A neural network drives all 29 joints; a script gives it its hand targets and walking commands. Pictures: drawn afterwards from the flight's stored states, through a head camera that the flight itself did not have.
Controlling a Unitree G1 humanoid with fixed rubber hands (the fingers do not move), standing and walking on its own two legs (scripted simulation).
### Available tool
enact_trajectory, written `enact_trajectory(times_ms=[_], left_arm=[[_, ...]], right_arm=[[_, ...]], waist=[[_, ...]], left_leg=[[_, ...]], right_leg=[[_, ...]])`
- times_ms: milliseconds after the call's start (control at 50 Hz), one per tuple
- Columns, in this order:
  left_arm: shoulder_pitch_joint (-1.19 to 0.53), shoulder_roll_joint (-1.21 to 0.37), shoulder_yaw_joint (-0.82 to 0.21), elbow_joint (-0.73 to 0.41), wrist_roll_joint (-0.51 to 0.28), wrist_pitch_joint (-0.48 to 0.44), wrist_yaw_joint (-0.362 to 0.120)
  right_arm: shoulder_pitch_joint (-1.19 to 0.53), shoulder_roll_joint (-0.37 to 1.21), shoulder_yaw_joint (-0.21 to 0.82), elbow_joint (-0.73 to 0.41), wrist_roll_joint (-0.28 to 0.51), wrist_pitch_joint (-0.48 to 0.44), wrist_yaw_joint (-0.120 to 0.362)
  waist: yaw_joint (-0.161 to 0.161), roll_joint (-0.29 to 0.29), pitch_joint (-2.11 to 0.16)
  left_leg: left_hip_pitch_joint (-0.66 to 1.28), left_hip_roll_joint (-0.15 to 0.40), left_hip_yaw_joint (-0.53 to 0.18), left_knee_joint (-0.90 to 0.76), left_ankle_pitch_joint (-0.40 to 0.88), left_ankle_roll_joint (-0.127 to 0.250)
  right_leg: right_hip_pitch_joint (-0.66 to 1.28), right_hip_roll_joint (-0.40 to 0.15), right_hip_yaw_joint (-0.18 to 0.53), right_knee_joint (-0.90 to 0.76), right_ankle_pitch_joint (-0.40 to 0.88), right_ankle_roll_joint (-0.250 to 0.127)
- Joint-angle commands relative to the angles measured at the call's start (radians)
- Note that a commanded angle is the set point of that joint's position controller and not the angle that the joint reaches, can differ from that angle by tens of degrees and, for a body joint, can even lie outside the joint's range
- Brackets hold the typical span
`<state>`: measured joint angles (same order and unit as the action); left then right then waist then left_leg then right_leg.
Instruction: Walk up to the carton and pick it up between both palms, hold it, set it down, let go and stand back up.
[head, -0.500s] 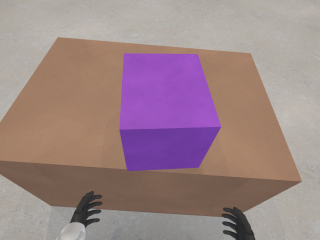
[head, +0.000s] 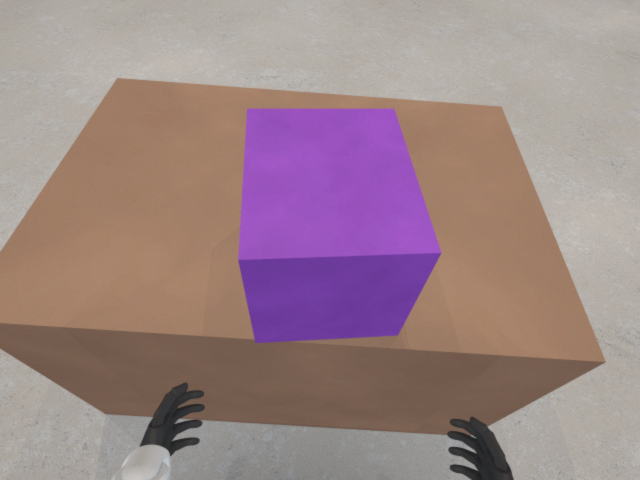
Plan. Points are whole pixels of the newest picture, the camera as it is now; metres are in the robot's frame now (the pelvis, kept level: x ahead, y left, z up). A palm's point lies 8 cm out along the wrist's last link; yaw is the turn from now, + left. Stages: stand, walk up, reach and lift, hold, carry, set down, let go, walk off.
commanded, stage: stand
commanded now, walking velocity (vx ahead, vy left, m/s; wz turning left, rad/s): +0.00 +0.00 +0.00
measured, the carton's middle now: (324, 225) +0.49 +0.02 -0.02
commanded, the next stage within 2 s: none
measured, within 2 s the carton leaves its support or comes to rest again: neither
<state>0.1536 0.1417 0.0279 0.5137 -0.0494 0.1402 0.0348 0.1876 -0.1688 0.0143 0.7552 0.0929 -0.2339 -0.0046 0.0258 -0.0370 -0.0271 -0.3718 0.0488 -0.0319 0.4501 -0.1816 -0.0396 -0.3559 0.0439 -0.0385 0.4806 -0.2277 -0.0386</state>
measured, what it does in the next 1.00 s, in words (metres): stands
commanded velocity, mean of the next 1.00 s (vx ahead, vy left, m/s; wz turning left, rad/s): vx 0.00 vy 0.00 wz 0.00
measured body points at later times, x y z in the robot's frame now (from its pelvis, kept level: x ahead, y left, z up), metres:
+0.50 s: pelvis +0.00 +0.02 +0.00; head +0.02 +0.04 +0.45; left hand +0.14 +0.27 -0.12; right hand +0.13 -0.24 -0.11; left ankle +0.03 +0.16 -0.74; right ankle +0.01 -0.08 -0.74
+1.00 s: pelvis -0.01 +0.02 +0.00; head +0.00 +0.03 +0.45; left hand +0.13 +0.28 -0.12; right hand +0.12 -0.24 -0.12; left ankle +0.03 +0.16 -0.74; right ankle +0.01 -0.08 -0.74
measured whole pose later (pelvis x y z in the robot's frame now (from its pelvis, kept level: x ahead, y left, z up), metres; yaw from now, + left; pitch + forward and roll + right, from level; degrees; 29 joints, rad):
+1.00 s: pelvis -0.01 +0.02 +0.00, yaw +0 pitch +3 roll -1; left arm 0.15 0.24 0.03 0.85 0.00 -0.04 0.01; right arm 0.20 -0.28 0.01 0.84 0.01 -0.03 0.00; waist 0.03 0.01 -0.06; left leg -0.37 0.05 -0.03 0.56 -0.23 -0.04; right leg -0.32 0.04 -0.04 0.50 -0.24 -0.04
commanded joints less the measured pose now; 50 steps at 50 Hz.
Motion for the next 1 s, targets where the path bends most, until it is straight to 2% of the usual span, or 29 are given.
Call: enact_trajectory(times_ms=[0,20,60,100,140,260,320,560,760,980], left_arm=[[0.06,0.333,0.094,0.02,0.117,-0.147,-0.006],[0.06,0.33,0.097,0.048,0.113,-0.163,-0.013],[0.038,0.317,0.098,0.072,0.117,-0.176,-0.023],[0.003,0.319,0.094,0.094,0.121,-0.184,-0.031],[-0.015,0.319,0.088,0.113,0.119,-0.19,-0.035],[0.012,0.328,0.083,0.179,0.107,-0.204,-0.04],[0.015,0.337,0.079,0.209,0.105,-0.209,-0.04],[0.016,0.365,0.069,0.293,0.096,-0.219,-0.037],[0.018,0.364,0.065,0.328,0.09,-0.223,-0.034],[0.018,0.365,0.065,0.351,0.087,-0.224,-0.033]], right_arm=[[-0.01,-0.322,-0.091,-0.046,-0.178,0.089,-0.02],[-0.025,-0.302,-0.083,-0.061,-0.173,0.112,-0.02],[-0.024,-0.284,-0.076,-0.063,-0.157,0.134,-0.015],[-0.008,-0.296,-0.074,-0.05,-0.154,0.142,-0.01],[0.014,-0.312,-0.076,-0.034,-0.155,0.149,-0.006],[0.008,-0.339,-0.081,-0.022,-0.153,0.161,-0.002],[0.006,-0.346,-0.083,-0.02,-0.15,0.165,-0.003],[0.009,-0.343,-0.082,0.003,-0.14,0.172,-0.006],[0.008,-0.338,-0.081,0.026,-0.136,0.173,-0.009],[0.013,-0.332,-0.08,0.052,-0.133,0.173,-0.009]], waist=[[0.031,0.01,-0.287],[0.028,0.014,-0.277],[0.016,0.02,-0.238],[-0.002,0.005,-0.191],[-0.016,0.0,-0.17],[-0.011,0.069,-0.188],[-0.011,0.08,-0.197],[-0.018,0.093,-0.21],[-0.02,0.081,-0.212],[-0.026,0.081,-0.196]], left_leg=[[0.166,0.045,-0.026,0.085,0.253,0.084],[0.121,0.041,-0.021,0.085,0.198,0.08],[0.059,0.028,-0.029,0.091,0.067,0.073],[0.084,0.017,-0.032,0.092,0.009,0.073],[0.122,0.021,-0.042,0.084,-0.001,0.083],[0.152,0.045,-0.073,0.069,0.064,0.097],[0.161,0.052,-0.077,0.065,0.083,0.096],[0.178,0.059,-0.073,0.053,0.116,0.095],[0.185,0.062,-0.068,0.046,0.14,0.095],[0.179,0.062,-0.071,0.032,0.105,0.094]], right_leg=[[0.336,-0.135,0.126,-0.016,0.237,0.024],[0.341,-0.144,0.139,-0.014,0.231,0.023],[0.308,-0.163,0.187,-0.044,0.106,-0.001],[0.216,-0.171,0.21,-0.087,-0.009,-0.012],[0.158,-0.158,0.197,-0.096,-0.06,-0.007],[0.174,-0.135,0.161,-0.055,0.009,0.003],[0.19,-0.134,0.153,-0.05,0.045,0.005],[0.22,-0.144,0.154,-0.058,0.134,0.002],[0.233,-0.148,0.151,-0.06,0.185,0.002],[0.218,-0.151,0.157,-0.075,0.153,-0.001]])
